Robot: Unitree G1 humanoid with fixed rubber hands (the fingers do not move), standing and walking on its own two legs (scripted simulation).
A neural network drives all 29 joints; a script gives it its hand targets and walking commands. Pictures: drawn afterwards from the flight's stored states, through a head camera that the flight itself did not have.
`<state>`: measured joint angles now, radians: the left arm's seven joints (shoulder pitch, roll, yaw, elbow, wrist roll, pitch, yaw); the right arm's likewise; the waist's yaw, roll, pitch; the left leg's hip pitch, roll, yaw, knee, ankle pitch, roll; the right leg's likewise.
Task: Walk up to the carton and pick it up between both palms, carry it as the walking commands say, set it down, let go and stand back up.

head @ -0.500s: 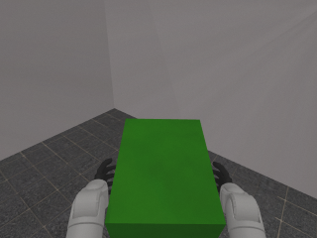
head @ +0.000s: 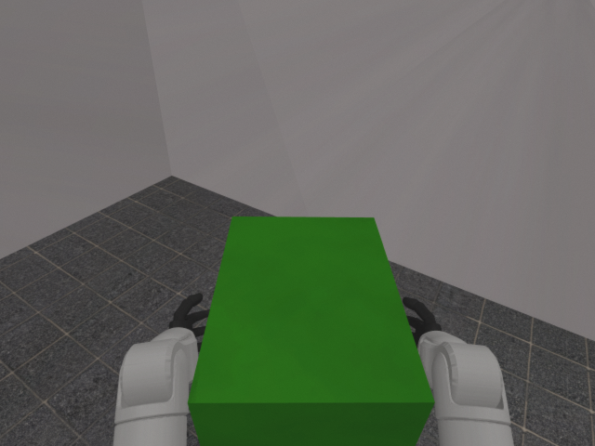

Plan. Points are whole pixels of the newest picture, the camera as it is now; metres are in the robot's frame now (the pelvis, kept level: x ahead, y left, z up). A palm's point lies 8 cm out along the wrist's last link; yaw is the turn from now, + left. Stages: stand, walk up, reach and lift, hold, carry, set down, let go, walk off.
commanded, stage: carry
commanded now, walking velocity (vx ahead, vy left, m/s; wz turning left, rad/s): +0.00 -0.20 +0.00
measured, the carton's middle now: (303, 350) +0.29 +0.01 +0.03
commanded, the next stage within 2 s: none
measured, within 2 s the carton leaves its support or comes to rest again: neither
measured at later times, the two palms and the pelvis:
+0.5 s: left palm (288, 367) +0.22 +0.03 +0.10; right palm (559, 409) +0.19 -0.28 +0.08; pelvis -0.06 -0.10 +0.01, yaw -4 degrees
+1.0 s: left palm (339, 415) +0.17 -0.03 +0.08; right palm out of the picture +0.15 -0.34 +0.10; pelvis -0.11 -0.17 +0.02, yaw -5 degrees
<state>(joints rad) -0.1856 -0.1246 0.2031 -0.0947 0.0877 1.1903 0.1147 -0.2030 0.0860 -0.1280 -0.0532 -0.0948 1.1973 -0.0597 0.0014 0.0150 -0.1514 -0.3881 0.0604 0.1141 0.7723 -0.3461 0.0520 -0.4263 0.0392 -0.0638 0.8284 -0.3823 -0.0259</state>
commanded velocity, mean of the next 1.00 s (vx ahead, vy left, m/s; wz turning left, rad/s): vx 0.00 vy -0.20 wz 0.00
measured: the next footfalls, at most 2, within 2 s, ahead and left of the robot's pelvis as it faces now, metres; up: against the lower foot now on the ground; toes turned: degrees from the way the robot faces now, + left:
right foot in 0.30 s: +0.03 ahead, -0.21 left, +0.00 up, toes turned -8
left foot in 0.64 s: -0.01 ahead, -0.04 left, +0.00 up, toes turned +7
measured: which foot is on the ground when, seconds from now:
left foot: down 0.00-0.32, up 0.34-0.62, down 0.64-1.00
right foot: up 0.00-0.28, down 0.30-0.66, up 0.68-0.98, down 1.00-1.00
